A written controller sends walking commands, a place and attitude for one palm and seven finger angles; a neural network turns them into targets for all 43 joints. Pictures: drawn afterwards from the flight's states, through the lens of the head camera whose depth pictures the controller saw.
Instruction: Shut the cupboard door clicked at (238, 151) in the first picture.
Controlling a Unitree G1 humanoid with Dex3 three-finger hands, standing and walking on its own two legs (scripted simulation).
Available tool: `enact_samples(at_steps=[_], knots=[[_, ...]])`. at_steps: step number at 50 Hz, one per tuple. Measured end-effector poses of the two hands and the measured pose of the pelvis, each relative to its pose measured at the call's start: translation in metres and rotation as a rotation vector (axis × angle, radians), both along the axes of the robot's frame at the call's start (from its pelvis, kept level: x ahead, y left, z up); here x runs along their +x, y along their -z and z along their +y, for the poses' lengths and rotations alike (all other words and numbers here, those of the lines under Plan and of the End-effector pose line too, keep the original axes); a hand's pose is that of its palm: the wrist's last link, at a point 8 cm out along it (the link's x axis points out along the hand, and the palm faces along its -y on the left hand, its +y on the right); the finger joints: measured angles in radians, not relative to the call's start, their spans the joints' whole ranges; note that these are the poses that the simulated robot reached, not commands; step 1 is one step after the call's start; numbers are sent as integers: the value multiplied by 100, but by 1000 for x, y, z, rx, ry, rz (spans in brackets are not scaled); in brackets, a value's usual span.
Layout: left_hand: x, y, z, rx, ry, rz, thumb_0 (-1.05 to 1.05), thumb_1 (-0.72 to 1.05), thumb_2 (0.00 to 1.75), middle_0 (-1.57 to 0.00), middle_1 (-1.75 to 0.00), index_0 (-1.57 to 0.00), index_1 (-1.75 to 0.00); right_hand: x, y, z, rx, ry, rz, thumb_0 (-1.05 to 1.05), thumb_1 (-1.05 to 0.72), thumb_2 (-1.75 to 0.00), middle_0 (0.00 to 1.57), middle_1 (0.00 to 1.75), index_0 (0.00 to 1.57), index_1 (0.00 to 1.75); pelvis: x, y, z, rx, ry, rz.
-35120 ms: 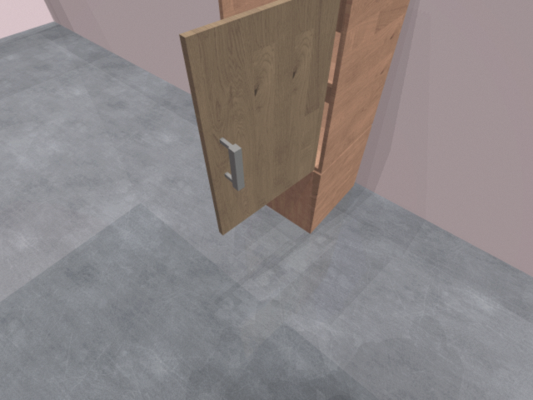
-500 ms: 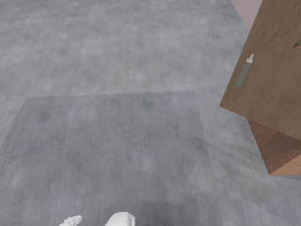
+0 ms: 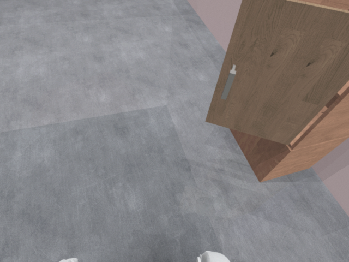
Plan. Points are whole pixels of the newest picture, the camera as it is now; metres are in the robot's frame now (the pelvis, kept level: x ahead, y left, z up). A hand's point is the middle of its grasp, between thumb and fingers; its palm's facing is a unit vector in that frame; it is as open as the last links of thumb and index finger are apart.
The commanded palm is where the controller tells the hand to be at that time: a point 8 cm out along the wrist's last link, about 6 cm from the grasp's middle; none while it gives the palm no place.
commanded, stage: turn to face it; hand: left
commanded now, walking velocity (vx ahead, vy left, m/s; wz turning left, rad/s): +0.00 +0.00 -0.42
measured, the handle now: (228, 82) +0.75 -0.16 -0.06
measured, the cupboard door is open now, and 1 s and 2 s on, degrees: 56 56 56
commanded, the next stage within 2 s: take the last steps up to it in 0.32 s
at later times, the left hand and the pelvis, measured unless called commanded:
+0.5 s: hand out of the picture +0.12 +0.14 -0.17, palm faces -0.16 -0.97 -0.20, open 7.4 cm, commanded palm none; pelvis +0.01 -0.03 -0.01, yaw -10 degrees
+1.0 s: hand (167, 215) +0.26 +0.03 -0.18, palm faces -0.37 -0.91 -0.20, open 7.4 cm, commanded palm none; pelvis +0.11 -0.12 -0.02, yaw -19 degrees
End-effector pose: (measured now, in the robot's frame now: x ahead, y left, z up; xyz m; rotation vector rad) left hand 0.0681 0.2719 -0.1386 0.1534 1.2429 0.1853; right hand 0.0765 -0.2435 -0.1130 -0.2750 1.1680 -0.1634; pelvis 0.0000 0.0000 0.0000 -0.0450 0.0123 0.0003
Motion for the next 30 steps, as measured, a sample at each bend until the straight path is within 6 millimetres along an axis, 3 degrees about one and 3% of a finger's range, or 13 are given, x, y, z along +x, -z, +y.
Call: enact_samples(at_steps=[4, 9, 12, 16, 21, 27, 30], knots=[[30, -6, -14, 19, 76, -23, 1, 91, 90, -20, -30, -19, -30, -34, 11, -15, 19, 86, 52, 1, -90, -90, 20, 30, 21, 30, 1, 2, -8, 8, 48, -3], [68, -8, -47, 54, 180, -95, 0, 91, 90, -20, -30, -19, -30, -74, 40, -44, 58, 191, 115, 1, -90, -90, 20, 30, 21, 30, 6, 18, -31, 44, 97, -4], [74, -12, -67, 65, 212, -115, 0, 91, 90, -20, -30, -20, -30, -87, 51, -58, 61, 238, 156, 1, -90, -90, 20, 30, 20, 30, 5, 20, -36, 32, 114, -8], [69, -17, -83, 55, 226, -91, 0, 91, 90, -20, -30, -20, -30, -86, 42, -61, 68, 260, 149, 1, -91, -90, 20, 30, 20, 30, 5, 10, -39, 46, 137, -4], [61, -10, -92, 15, 235, -51, 0, 91, 90, -20, -30, -20, -30, -74, 28, -56, 72, 266, 104, 1, -91, -90, 20, 30, 20, 30, 8, 4, -41, 52, 159, 3], [55, 14, -81, -43, 214, -9, 0, 90, 90, -20, -30, -20, -30, -58, 22, -39, 35, 256, 51, 1, -91, -90, 20, 30, 20, 30, 19, 12, -28, 23, 186, 7], [56, 22, -75, -58, 229, 41, 0, 91, 90, -20, -30, -20, -30, -61, 17, -30, 22, 272, 36, 1, -90, -90, 20, 30, 20, 30, 27, 12, -26, 20, 210, 4]])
